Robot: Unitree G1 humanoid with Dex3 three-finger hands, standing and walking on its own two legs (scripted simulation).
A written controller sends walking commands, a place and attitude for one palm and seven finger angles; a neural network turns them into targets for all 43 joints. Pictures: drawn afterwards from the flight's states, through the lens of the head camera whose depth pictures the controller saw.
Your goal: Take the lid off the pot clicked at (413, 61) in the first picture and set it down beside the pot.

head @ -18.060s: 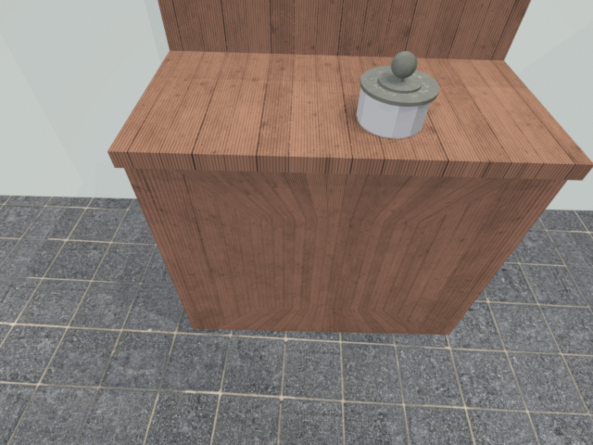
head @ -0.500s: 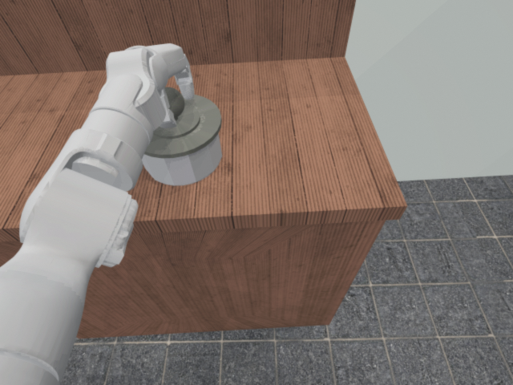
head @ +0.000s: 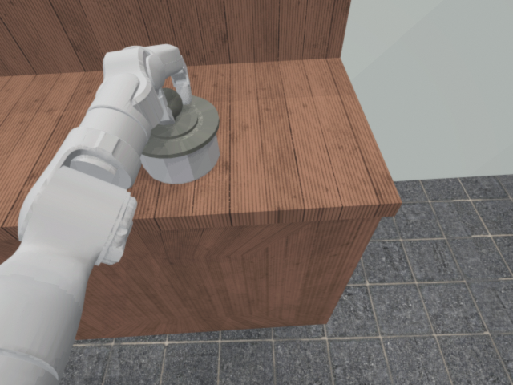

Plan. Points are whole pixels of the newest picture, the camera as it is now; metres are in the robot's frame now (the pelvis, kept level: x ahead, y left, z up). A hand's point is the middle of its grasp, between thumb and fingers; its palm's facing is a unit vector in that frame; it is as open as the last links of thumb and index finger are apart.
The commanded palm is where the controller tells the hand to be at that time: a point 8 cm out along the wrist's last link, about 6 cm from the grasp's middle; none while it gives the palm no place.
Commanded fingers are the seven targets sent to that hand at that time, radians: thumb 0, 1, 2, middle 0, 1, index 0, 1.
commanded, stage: close the fingers and squeeze the knob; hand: left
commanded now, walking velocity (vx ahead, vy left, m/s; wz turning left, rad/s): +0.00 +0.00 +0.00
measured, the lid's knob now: (167, 103) +0.52 +0.11 +0.17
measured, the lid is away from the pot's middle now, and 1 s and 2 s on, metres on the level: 0.00 0.00 0.00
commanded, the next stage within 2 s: lift the lid straight up in 0.86 s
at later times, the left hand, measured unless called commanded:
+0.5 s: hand (160, 101) +0.50 +0.12 +0.19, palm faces -0.38 -0.08 -0.92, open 7.6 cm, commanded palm +0.49 +0.12 +0.25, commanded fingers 0.00 0.51 0.66 -0.82 -1.03 -0.79 -1.03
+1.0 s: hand (160, 100) +0.50 +0.12 +0.19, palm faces -0.38 -0.08 -0.92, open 7.6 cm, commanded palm +0.49 +0.12 +0.25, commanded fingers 0.00 0.69 0.78 -0.92 -1.09 -0.89 -1.09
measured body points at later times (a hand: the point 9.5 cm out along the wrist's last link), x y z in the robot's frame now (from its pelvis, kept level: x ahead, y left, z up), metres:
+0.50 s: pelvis +0.00 +0.00 +0.00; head +0.04 -0.02 +0.45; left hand +0.51 +0.12 +0.24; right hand +0.05 -0.26 -0.14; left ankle -0.03 +0.10 -0.74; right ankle +0.00 -0.13 -0.74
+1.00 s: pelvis +0.01 +0.00 +0.00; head +0.05 -0.02 +0.45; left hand +0.51 +0.12 +0.24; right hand +0.06 -0.26 -0.14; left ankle -0.03 +0.10 -0.74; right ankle +0.00 -0.13 -0.74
